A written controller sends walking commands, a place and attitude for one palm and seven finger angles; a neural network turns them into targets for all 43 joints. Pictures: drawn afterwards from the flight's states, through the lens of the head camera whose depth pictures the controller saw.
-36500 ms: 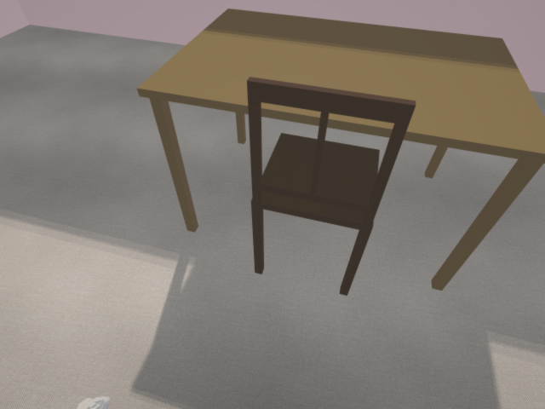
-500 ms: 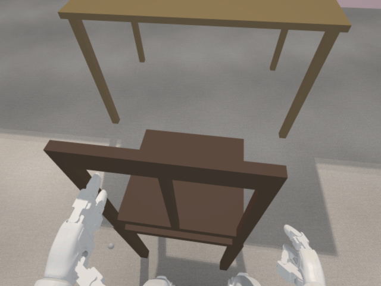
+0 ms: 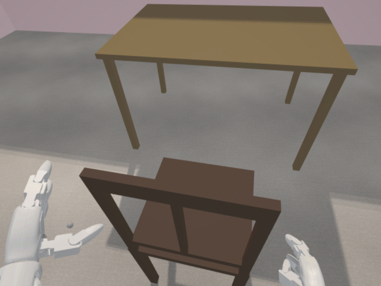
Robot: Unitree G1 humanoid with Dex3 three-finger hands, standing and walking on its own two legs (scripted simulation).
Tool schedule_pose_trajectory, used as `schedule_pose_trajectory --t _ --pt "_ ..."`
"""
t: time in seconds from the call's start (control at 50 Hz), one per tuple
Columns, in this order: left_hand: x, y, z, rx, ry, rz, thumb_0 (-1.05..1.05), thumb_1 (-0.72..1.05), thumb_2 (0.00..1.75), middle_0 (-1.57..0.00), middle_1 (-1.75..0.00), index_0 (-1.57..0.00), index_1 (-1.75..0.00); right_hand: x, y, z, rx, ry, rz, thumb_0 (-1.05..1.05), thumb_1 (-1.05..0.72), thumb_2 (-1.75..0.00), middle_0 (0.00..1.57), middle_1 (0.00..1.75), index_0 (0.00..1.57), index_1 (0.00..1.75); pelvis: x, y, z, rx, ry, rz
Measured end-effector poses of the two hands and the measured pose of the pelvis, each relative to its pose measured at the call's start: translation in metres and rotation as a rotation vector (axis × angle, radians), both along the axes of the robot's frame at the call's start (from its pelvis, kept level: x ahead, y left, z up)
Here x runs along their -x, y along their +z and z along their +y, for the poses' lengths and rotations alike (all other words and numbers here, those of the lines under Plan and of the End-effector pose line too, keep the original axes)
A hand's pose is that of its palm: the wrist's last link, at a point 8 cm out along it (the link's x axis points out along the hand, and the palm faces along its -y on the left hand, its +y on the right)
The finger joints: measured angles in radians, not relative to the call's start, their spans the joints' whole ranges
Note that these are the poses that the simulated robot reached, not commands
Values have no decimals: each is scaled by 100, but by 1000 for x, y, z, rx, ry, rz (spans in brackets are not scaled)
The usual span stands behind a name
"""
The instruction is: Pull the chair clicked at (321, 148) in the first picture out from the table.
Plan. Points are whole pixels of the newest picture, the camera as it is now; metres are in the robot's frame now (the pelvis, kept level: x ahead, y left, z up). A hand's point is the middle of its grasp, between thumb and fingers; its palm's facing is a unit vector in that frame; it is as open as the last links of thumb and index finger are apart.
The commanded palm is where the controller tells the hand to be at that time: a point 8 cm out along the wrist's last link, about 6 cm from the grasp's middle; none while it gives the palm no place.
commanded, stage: draw the hand back to the body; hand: left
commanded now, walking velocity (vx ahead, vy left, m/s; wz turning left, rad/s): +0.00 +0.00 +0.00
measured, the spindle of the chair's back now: (181, 229) +0.27 +0.07 -0.09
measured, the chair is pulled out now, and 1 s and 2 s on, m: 0.67 0.67 0.67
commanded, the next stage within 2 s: step back with the hand held close in 0.66 s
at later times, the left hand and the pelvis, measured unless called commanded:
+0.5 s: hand (40, 197) +0.20 +0.26 +0.16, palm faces +0.46 -0.78 -0.43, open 7.7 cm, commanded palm +0.15 +0.30 +0.19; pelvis +0.00 +0.00 +0.01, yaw -1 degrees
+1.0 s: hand (45, 201) +0.20 +0.25 +0.16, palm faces +0.36 -0.79 -0.50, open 7.5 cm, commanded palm +0.13 +0.30 +0.19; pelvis -0.02 +0.01 +0.01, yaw -3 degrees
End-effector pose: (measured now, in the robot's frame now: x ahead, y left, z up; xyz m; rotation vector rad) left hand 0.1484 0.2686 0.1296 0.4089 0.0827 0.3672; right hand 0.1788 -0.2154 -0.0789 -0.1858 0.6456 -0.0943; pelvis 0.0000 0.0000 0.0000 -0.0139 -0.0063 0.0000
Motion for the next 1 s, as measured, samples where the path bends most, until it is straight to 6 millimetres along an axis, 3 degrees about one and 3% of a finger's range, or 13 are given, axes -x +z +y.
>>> schedule_pose_trajectory --t 0.16,0.36,0.54,0.74,0.88,1.0 --pt "-4 41 16 -97 47 -111 0 37 64 -14 -19 -13 -19 -8 3 -3 -7 13 3 1 -91 -90 20 30 20 30 -4 7 -2 -1 -6 -24" --pt "-10 70 32 -162 91 -203 1 71 81 -19 -27 -18 -26 -2 0 -12 -3 -5 40 1 -91 -90 20 29 20 30 -5 10 -4 -2 -13 -39" --pt "-11 51 27 -104 62 -148 1 86 88 -21 -30 -20 -29 9 -1 -17 5 -31 66 1 -91 -90 20 29 20 30 -2 11 -2 -2 -19 -42" --pt "-3 66 32 -139 67 -205 1 88 89 -21 -30 -21 -30 12 1 -11 -2 -25 45 1 -91 -90 20 29 20 30 2 11 1 -1 -20 -53" --pt "-6 63 31 -128 51 -205 1 89 89 -21 -30 -21 -30 14 4 -6 -18 -34 42 1 -91 -90 20 29 20 30 10 12 4 -2 -40 -36" --pt "-12 55 22 -163 -31 -120 1 89 89 -21 -30 -21 -30 31 0 -11 -16 -94 83 1 -91 -90 20 30 20 30 22 12 10 -14 -54 -2"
